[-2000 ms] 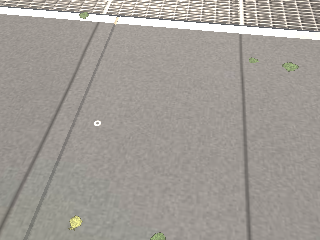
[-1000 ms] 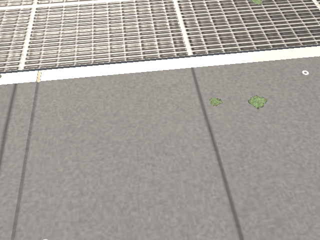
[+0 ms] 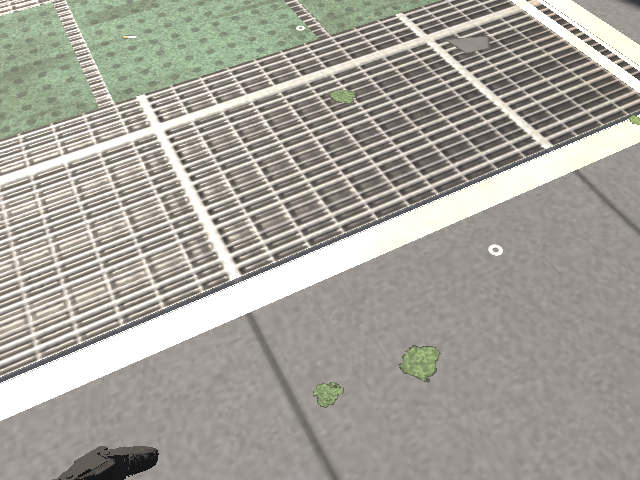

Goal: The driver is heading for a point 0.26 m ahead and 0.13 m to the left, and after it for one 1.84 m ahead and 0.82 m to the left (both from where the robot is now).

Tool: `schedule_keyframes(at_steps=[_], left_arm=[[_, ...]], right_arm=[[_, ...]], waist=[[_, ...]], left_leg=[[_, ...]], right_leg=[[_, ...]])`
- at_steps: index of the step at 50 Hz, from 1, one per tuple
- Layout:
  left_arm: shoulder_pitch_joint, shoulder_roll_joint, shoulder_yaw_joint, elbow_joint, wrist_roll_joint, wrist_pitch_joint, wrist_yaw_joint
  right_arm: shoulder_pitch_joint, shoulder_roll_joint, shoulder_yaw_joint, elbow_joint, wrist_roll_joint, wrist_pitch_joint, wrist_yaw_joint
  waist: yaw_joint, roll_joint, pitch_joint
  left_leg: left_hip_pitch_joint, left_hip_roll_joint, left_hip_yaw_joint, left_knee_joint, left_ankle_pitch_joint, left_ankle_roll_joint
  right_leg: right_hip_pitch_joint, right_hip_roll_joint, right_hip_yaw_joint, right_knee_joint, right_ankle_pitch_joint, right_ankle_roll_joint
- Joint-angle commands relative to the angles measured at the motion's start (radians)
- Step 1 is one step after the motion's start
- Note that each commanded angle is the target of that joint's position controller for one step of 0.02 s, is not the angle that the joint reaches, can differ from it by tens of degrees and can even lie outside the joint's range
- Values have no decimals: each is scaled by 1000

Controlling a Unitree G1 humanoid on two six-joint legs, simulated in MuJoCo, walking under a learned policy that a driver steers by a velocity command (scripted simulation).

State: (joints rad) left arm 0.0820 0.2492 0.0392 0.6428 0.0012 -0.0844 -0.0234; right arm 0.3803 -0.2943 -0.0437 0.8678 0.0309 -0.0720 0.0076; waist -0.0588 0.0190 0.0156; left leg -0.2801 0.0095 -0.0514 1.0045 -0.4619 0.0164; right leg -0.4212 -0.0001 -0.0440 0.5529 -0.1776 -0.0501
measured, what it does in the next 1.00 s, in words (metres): walks ahead, turning left: left foot, then right foot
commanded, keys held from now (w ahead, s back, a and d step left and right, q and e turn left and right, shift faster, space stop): w+q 1.00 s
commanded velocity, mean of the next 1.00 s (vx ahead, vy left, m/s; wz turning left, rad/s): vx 0.50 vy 0.00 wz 0.50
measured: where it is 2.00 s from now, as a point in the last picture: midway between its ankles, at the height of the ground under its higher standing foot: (140, 306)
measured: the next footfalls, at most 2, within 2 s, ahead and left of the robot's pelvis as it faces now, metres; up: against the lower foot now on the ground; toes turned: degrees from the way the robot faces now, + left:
left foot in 0.46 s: +0.38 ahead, +0.17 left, +0.00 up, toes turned +17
right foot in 0.94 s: +0.71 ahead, +0.08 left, +0.00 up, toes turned +35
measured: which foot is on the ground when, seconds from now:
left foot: up 0.00-0.44, down 0.46-0.94, up 0.96-1.00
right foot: down 0.00-0.48, up 0.50-0.92, down 0.94-1.00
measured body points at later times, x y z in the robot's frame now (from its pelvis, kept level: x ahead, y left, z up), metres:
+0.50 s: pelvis +0.26 +0.06 -0.02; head +0.30 +0.07 +0.43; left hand +0.22 +0.34 -0.15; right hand +0.52 -0.13 -0.10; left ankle +0.34 +0.15 -0.73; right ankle +0.09 -0.11 -0.69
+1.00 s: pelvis +0.54 +0.11 -0.01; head +0.56 +0.12 +0.44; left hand +0.59 +0.44 -0.07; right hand +0.75 -0.10 -0.12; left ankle +0.36 +0.15 -0.68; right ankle +0.68 +0.06 -0.73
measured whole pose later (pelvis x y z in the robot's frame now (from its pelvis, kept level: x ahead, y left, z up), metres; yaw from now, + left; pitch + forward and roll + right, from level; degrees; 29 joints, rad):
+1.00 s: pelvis +0.54 +0.11 -0.01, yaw +33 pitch +2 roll -1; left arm 0.08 0.27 0.05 0.69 0.01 -0.12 -0.02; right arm 0.36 -0.30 -0.07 0.72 0.03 -0.03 -0.02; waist -0.05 0.03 0.00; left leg -0.25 -0.09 -0.19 0.95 -0.50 0.04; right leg -0.45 0.04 0.01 0.55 -0.15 -0.02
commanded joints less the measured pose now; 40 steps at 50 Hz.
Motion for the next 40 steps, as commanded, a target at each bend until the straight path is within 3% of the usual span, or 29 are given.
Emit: schedule_keyframes(at_steps=[1, 2, 3, 6, 8, 12, 15, 18, 20, 21, 22, 23, 24, 25, 26, 27, 28, 29, 30, 33, 35, 38, 40], left_arm=[[201, 118, 41, 18, -2, -2, 3], [156, 95, 35, 19, 2, -12, 0], [131, 92, 37, 27, 7, -20, -2], [130, 108, 48, 61, 16, -41, 3], [151, 120, 53, 85, 19, -42, 13], [172, 148, 58, 112, 11, -33, 27], [234, 172, 66, 145, 1, -16, 34], [262, 190, 72, 167, -12, 9, 37], [244, 219, 79, 163, -16, 24, 44], [235, 234, 83, 160, -19, 32, 49], [223, 245, 84, 157, -20, 40, 54], [211, 237, 78, 149, -23, 39, 58], [256, 137, 48, 115, 11, 24, 54], [283, 79, 19, 71, 7, -18, 38], [159, 169, 41, 51, -29, -48, 21], [110, 168, 38, 30, -45, -63, 16], [110, 154, 36, 41, -24, -66, 24], [117, 169, 46, 50, -1, -58, 30], [137, 170, 51, 51, 5, -44, 28], [131, 132, 43, 41, 17, -15, 31], [50, 110, 33, 17, 18, -11, 33], [-65, 87, 20, -7, 9, -19, 22], [-115, 101, 22, -23, -3, -26, 12]], right_arm=[[-87, -120, -28, -109, 4, -22, -2], [-79, -111, -34, -104, -5, -7, -5], [-54, -89, -32, -95, -4, 7, -6], [-62, -55, -32, -100, -3, 30, -9], [-106, -48, -32, -117, -7, 30, -8], [-226, -24, -21, -155, -12, 23, 17], [-331, -8, -11, -206, -11, 22, 36], [-387, -15, -12, -255, -9, 22, 55], [-361, -40, -24, -272, -9, 26, 63], [-306, -63, -37, -267, -9, 30, 62], [-189, -102, -60, -244, -6, 32, 58], [-24, -164, -94, -204, -6, 36, 42], [60, -266, -120, -184, -6, 45, 17], [26, -300, -114, -221, -10, 28, 23], [33, -208, -90, -219, -16, 19, 28], [-6, -167, -79, -216, -15, 11, 27], [-77, -144, -71, -225, -11, 9, 26], [-131, -108, -60, -241, -16, 8, 23], [-156, -98, -54, -257, -26, 8, 18], [-147, -127, -63, -251, -22, 2, 4], [-121, -147, -68, -240, -18, 5, -9], [-81, -152, -70, -225, -10, 15, -19], [-46, -160, -72, -211, -7, 20, -21]], waist=[[116, -111, -84], [82, -128, -45], [58, -139, -30], [37, -94, -6], [46, -77, 7], [87, -63, 40], [130, -46, 77], [137, -55, 86], [101, -91, 39], [65, -115, -6], [-4, -117, -71], [-92, -84, -154], [-70, 120, -239], [-6, 222, -389], [-70, 90, -347], [-48, 62, -213], [7, -26, -132], [41, -16, -91], [70, 4, -79], [85, 11, -58], [60, 23, -33], [10, 59, -24], [-12, 71, -22]], left_leg=[[-485, 91, -45, 215, 96, 10], [-435, 116, -53, 172, 150, 4], [-382, 124, -55, 161, 189, -4], [-395, 119, -72, 126, 289, -23], [-442, 113, -87, 45, 379, -30], [-416, 99, -18, -190, 553, -16], [-451, 95, 26, -296, 542, 6], [-470, 76, 75, -353, 433, 38], [-366, 20, 137, -365, 331, 74], [-277, -20, 166, -359, 277, 96], [-120, -63, 181, -387, 267, 125], [152, -79, 139, -462, 336, 168], [482, 144, -229, -474, 355, 263], [688, 340, -792, -647, 223, 451], [669, 313, -706, -698, 204, 388], [534, 274, -547, -699, 257, 345], [375, 223, -434, -704, 347, 304], [259, 190, -359, -720, 448, 286], [183, 168, -329, -744, 496, 284], [64, 137, -254, -775, 607, 293], [27, 104, -211, -776, 589, 267], [2, 62, -188, -752, 467, 217], [19, 80, -231, -735, 404, 207]], right_leg=[[446, -308, 390, -305, -82, -174], [358, -274, 313, -344, -27, -155], [295, -258, 258, -378, 17, -148], [256, -250, 127, -418, 191, -151], [287, -247, 63, -420, 266, -147], [318, -227, -55, -434, 279, -114], [413, -262, -89, -417, 296, -109], [522, -292, -118, -350, 412, -93], [550, -292, -150, -240, 721, -71], [554, -288, -161, -144, 888, -60], [521, -270, -177, 21, 968, -43], [378, -228, -193, 257, 853, -5], [21, -129, -188, 606, 197, 46], [-276, 63, 35, 868, -428, 78], [-385, -3, 158, 887, -365, 58], [-406, -43, 141, 818, -279, 36], [-353, -87, 134, 720, -213, 36], [-286, -112, 131, 643, -174, 45], [-228, -123, 133, 615, -147, 55], [-190, -110, 102, 492, -81, 103], [-193, -90, 91, 343, 39, 123], [-118, -37, 85, 106, 223, 125], [-82, -13, 92, 33, 260, 122]])
Velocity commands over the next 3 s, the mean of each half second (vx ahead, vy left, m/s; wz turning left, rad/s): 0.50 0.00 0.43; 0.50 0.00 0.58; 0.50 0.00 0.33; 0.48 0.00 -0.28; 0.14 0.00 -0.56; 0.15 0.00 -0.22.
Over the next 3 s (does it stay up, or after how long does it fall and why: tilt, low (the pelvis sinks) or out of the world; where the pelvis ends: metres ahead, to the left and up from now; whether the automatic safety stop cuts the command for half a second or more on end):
stays up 1.12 0.54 0.01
